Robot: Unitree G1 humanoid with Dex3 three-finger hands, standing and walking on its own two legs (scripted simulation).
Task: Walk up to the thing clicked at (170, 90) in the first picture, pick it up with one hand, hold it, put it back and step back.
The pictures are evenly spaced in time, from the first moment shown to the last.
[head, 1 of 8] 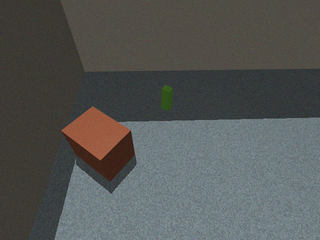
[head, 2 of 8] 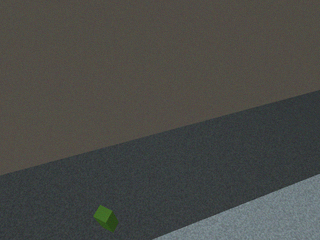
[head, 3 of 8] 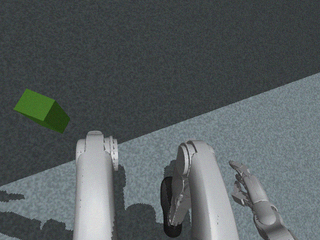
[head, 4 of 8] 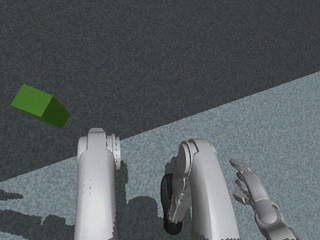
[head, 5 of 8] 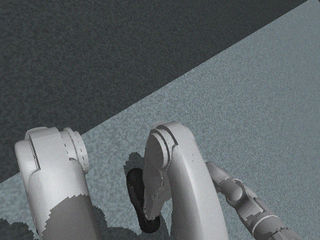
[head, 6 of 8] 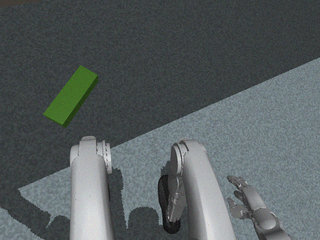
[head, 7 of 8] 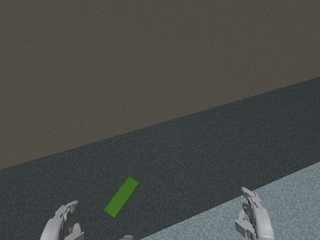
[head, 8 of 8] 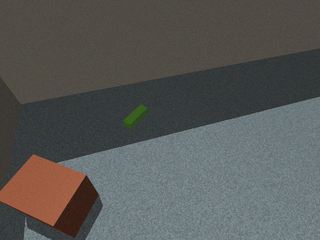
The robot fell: no
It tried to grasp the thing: yes
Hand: left
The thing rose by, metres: 0.01
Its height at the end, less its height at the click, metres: -0.08
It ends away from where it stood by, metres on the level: 0.14
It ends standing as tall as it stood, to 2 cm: no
